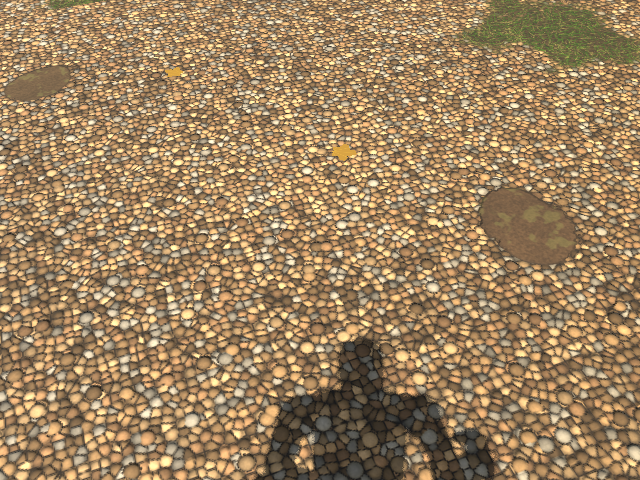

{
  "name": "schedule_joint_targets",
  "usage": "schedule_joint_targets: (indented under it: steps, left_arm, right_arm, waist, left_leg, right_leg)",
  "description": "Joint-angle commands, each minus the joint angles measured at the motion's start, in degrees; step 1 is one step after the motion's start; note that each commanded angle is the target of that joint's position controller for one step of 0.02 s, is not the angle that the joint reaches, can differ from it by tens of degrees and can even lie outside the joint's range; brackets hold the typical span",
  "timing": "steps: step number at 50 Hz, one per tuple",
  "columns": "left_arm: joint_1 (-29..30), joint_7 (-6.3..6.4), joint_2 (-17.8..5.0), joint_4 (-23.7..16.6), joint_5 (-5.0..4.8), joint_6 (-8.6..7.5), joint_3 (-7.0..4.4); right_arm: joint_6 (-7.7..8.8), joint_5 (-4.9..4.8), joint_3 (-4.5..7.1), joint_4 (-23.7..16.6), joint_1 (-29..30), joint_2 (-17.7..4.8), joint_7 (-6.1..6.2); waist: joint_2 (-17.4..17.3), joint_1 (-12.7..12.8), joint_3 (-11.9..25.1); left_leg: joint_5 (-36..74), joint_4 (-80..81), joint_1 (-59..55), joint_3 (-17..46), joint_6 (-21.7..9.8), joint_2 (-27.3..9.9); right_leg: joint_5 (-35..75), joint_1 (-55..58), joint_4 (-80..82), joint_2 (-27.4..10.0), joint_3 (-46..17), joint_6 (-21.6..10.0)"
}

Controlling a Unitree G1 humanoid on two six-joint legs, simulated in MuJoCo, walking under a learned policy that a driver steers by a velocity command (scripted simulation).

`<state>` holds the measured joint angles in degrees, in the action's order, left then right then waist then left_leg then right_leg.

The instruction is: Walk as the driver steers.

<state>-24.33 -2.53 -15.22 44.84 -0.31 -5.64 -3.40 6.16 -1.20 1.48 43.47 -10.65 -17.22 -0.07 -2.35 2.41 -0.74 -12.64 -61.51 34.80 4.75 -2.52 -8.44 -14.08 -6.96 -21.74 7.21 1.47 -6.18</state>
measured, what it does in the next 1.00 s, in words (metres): goes down, turning left: left foot 0.03 m lower, then right foot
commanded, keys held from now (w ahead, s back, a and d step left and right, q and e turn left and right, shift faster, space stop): w+shift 0.16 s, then w+q+shift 0.84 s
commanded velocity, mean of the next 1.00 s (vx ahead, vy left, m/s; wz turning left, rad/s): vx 1.00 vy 0.00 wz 0.58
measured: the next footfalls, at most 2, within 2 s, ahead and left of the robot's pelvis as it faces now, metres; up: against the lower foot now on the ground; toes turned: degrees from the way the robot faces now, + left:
left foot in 0.28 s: +0.51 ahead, +0.13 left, -0.03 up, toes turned +3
right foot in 0.70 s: +0.98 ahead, +0.01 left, -0.03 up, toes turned +30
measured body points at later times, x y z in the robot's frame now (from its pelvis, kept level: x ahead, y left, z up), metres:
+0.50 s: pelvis +0.51 +0.08 -0.03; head +0.53 +0.07 +0.42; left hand +0.67 +0.35 -0.10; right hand +0.55 -0.19 -0.17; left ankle +0.47 +0.13 -0.77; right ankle +0.60 -0.09 -0.70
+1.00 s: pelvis +0.96 +0.15 -0.04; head +0.96 +0.17 +0.41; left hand +0.75 +0.37 -0.17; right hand +1.31 +0.09 -0.09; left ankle +1.01 +0.35 -0.68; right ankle +0.95 -0.01 -0.77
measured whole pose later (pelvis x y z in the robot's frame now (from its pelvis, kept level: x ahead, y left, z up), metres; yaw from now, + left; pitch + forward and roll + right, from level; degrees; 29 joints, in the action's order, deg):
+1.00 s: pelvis +0.96 +0.15 -0.04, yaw +39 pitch -1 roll -4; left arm -25.3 0.1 -19.3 49.0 0.3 -5.8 -5.4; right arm 0.9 -2.1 4.1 34.0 -5.9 -20.2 -1.8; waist -2.7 6.0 -2.3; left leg -5.7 -64.7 46.9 0.5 -3.2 -7.2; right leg -17.8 3.3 -17.9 1.8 10.4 0.3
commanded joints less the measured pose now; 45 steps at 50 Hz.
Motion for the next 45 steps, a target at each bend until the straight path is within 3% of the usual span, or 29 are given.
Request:
schedule_joint_targets:
  steps: [1,3,5,8,10,12,13,14,15,16,17,18,19,21,22,24,26,29,32,33,34,35,36,37,38,40,42,43,45]
  left_arm:
    - [4.40,1.14,-6.24,-3.96,-0.39,-2.45,-1.31]
    - [3.25,1.98,-6.45,-3.36,-0.80,-2.58,-1.24]
    - [-0.75,1.99,-7.91,-1.49,-1.30,-2.87,-1.54]
    - [-4.46,2.22,-7.79,1.57,-1.85,-1.42,-1.41]
    - [-4.58,2.74,-9.19,2.51,-0.94,0.00,-1.54]
    - [-4.09,2.92,-11.94,3.19,1.62,1.20,-1.87]
    - [-2.64,3.01,-12.56,3.29,3.01,1.94,-1.88]
    - [2.22,3.33,-12.41,2.19,3.45,2.36,-1.60]
    - [-4.38,2.97,-3.41,0.79,4.68,1.21,0.60]
    - [-10.03,1.53,-0.86,0.08,0.09,-1.40,2.98]
    - [1.01,1.99,-8.50,-2.34,-2.27,-3.05,1.19]
    - [10.23,2.36,-9.35,-5.82,-1.70,-4.15,1.32]
    - [13.02,2.54,-7.74,-6.84,-0.80,-5.06,1.67]
    - [12.02,2.30,-6.78,-6.78,0.85,-4.79,1.32]
    - [11.47,2.34,-6.02,-6.73,1.16,-4.14,1.28]
    - [15.25,2.20,-5.42,-9.11,1.55,-3.44,1.62]
    - [23.90,1.75,-3.10,-12.65,1.95,-3.74,2.65]
    - [27.79,1.69,-3.91,-14.77,0.94,-3.84,1.71]
    - [28.22,2.77,-7.70,-15.86,-1.01,-3.50,-0.18]
    - [24.43,3.14,-9.72,-15.30,-1.30,-3.62,-1.40]
    - [16.17,3.51,-11.37,-14.32,-1.87,-3.48,-2.63]
    - [0.37,4.23,-12.50,-11.78,-2.13,-2.57,-3.21]
    - [-4.22,3.61,-18.04,-9.96,0.68,-2.16,-3.64]
    - [-3.84,2.32,-16.00,-8.96,0.31,-2.20,-3.51]
    - [0.56,2.72,-10.08,-10.16,-0.04,-1.72,-2.62]
    - [5.48,2.66,-7.66,-8.03,1.16,-0.87,-1.82]
    - [8.71,2.50,-4.73,-5.98,1.65,-1.33,-1.07]
    - [9.39,2.18,-3.52,-4.98,0.86,-1.49,-0.86]
    - [10.05,1.99,-4.27,-3.54,-0.25,-1.71,-1.23]
  right_arm:
    - [0.35,1.15,0.16,-3.59,2.69,-2.13,-0.36]
    - [1.72,1.72,-0.40,-4.26,7.31,-1.09,-1.84]
    - [2.25,1.11,-0.32,-5.56,10.52,-1.26,-2.88]
    - [2.15,0.22,-0.13,-8.60,16.97,-2.41,-3.73]
    - [2.02,-0.16,0.21,-9.04,16.74,-3.30,-4.31]
    - [1.31,-1.12,1.93,-8.79,10.64,-6.73,-3.62]
    - [0.48,-1.80,3.21,-6.71,1.07,-9.14,-2.94]
    - [-0.52,-1.82,4.19,-3.39,-12.85,-11.16,-2.23]
    - [-0.92,-0.25,4.72,-1.39,-18.63,-14.80,-2.44]
    - [-0.17,0.09,5.02,-0.39,-21.41,-13.65,-3.18]
    - [-0.19,0.61,4.74,0.10,-22.24,-8.97,-2.45]
    - [0.00,0.73,4.03,-0.77,-17.41,-7.69,-2.43]
    - [0.59,1.41,4.08,-1.70,-13.53,-8.09,-2.56]
    - [0.83,1.89,3.46,-2.65,-9.43,-5.69,-2.38]
    - [0.45,1.03,3.30,-2.63,-8.54,-4.91,-2.26]
    - [0.16,-0.67,2.99,-2.56,-8.37,-4.40,-1.28]
    - [-0.16,-0.96,3.61,-2.46,-8.79,-6.09,0.11]
    - [-0.49,-1.40,4.59,-1.40,-13.09,-7.92,0.86]
    - [-1.11,-1.99,4.88,-0.41,-15.54,-7.16,1.24]
    - [-1.54,-1.56,5.06,-0.45,-15.51,-7.28,1.16]
    - [-2.05,-0.49,5.16,-0.96,-13.89,-8.06,0.77]
    - [-2.49,1.73,4.01,-3.22,-10.23,-5.46,0.31]
    - [-2.02,0.37,1.20,-4.66,-23.24,5.50,0.09]
    - [-1.96,-3.36,0.36,-5.55,-23.36,1.44,0.31]
    - [-2.42,-3.15,1.31,-5.37,-15.11,-3.13,0.80]
    - [-2.73,-0.09,2.01,-7.36,-4.55,-4.60,0.34]
    - [-3.91,-1.21,2.42,-8.30,-4.81,-2.89,-0.66]
    - [-4.71,-1.81,2.27,-8.88,-4.73,-1.64,-0.86]
    - [-5.57,-1.35,1.69,-10.43,-2.64,-0.10,-1.21]
  waist:
    - [2.29,-2.23,-7.67]
    - [2.19,-0.37,-7.67]
    - [1.99,1.28,-7.15]
    - [2.57,2.53,-9.52]
    - [3.98,1.32,-8.20]
    - [7.33,-3.26,-1.41]
    - [10.50,-8.39,4.24]
    - [10.03,-16.09,9.37]
    - [-9.35,-10.06,16.89]
    - [-17.41,-8.54,27.78]
    - [-7.69,-12.43,21.80]
    - [0.32,-11.16,12.36]
    - [5.30,-7.87,7.65]
    - [5.39,-2.34,3.28]
    - [4.78,-0.88,1.37]
    - [3.32,-0.16,-3.92]
    - [1.95,-2.44,-7.40]
    - [0.15,-5.38,-5.22]
    - [-1.83,-4.43,-3.36]
    - [-2.45,-1.79,-0.31]
    - [-3.55,4.01,5.31]
    - [-3.98,11.53,15.73]
    - [23.39,2.94,27.01]
    - [31.88,2.95,28.25]
    - [21.09,5.58,16.54]
    - [4.57,3.99,3.50]
    - [6.91,-0.18,0.32]
    - [7.93,-1.18,-0.34]
    - [6.41,-2.28,-3.00]
  left_leg:
    - [13.98,12.49,5.53,0.43,1.90,-2.26]
    - [30.69,24.73,-3.50,-3.66,1.86,0.93]
    - [38.19,29.67,-9.19,-4.29,1.22,2.99]
    - [33.75,35.91,-1.99,-3.76,-0.69,4.03]
    - [27.49,37.77,1.21,-6.37,-1.95,6.78]
    - [17.41,33.77,-4.54,-10.32,-4.08,12.25]
    - [13.82,30.21,-14.01,-10.63,-5.84,12.99]
    - [15.28,30.37,-31.55,-7.64,-7.47,10.19]
    - [10.41,20.17,-58.50,9.26,-13.80,1.34]
    - [-16.36,36.03,-72.66,43.41,-23.56,-10.13]
    - [-16.47,43.31,-69.92,44.12,-19.10,-7.33]
    - [-7.40,44.80,-58.86,36.52,-15.63,-4.77]
    - [-0.54,45.67,-49.46,34.31,-16.90,-3.63]
    - [9.81,47.39,-36.93,26.79,-17.78,0.87]
    - [10.40,48.62,-32.79,24.24,-17.66,2.29]
    - [11.39,51.02,-22.13,20.42,-17.00,3.54]
    - [11.27,52.21,-11.48,15.60,-14.48,7.62]
    - [3.93,52.95,-5.20,16.42,-9.94,7.88]
    - [7.42,46.25,-17.53,19.29,-7.25,6.67]
    - [17.42,39.70,-21.42,18.95,-5.90,7.03]
    - [26.60,28.55,-22.27,17.02,-3.80,8.26]
    - [25.09,10.35,-14.77,15.27,-1.93,8.97]
    - [-19.44,-13.70,0.73,10.28,-0.32,16.15]
    - [-17.05,-24.03,10.91,7.58,-0.61,11.11]
    - [-11.41,-25.14,14.74,4.72,-0.69,8.10]
    - [-6.07,-20.11,11.53,1.81,-1.13,4.08]
    - [-4.93,-15.61,6.84,2.61,-1.43,0.36]
    - [-5.60,-14.70,7.21,2.18,-1.63,-0.52]
    - [-3.20,-12.93,10.18,1.50,-1.54,-2.13]
  right_leg:
    - [8.75,-7.32,14.95,-14.31,-12.72,-9.00]
    - [9.48,-12.51,15.15,-10.44,-5.87,-6.56]
    - [6.78,-11.99,16.74,-11.96,-5.94,-5.72]
    - [10.89,1.75,14.11,-15.41,-5.88,-4.48]
    - [27.14,13.28,10.38,-17.48,-4.00,-2.90]
    - [59.07,21.63,-1.37,-18.53,-1.82,-0.79]
    - [71.40,21.22,-13.17,-19.06,-1.03,-0.02]
    - [72.14,10.37,-31.73,-17.99,1.42,1.92]
    - [17.04,-17.14,-57.84,-9.55,0.10,4.67]
    - [-15.46,-34.40,-69.76,-2.70,-8.15,6.54]
    - [-10.38,-38.54,-66.07,-5.29,-10.40,4.38]
    - [-6.74,-38.00,-59.67,-7.94,-10.63,2.40]
    - [-5.36,-36.95,-56.04,-8.66,-10.74,2.40]
    - [-4.79,-31.41,-49.12,-10.70,-11.47,3.81]
    - [-5.51,-30.58,-45.48,-11.22,-10.49,4.95]
    - [-5.03,-29.01,-35.06,-12.12,-8.01,7.55]
    - [8.40,-22.38,-22.15,-9.87,-4.44,8.79]
    - [28.42,-6.26,-11.16,-6.86,-5.11,9.36]
    - [22.93,-5.35,-6.12,-6.70,-7.65,9.21]
    - [18.20,-1.80,-6.56,-5.72,-6.93,8.40]
    - [14.04,6.10,-8.53,-6.26,-5.43,7.42]
    - [4.97,23.14,-15.95,-13.31,-10.41,5.02]
    - [-10.73,40.95,-7.37,-29.78,-40.83,-3.80]
    - [-34.24,40.64,3.19,-33.87,-60.77,-6.69]
    - [-34.96,31.81,5.75,-29.77,-51.12,-4.36]
    - [-9.63,13.86,5.51,-25.08,-31.08,-1.45]
    - [-0.80,4.88,7.25,-22.53,-20.90,-1.38]
    - [0.83,3.61,8.29,-22.20,-17.28,-1.29]
    - [6.11,1.26,10.38,-22.90,-11.52,-1.58]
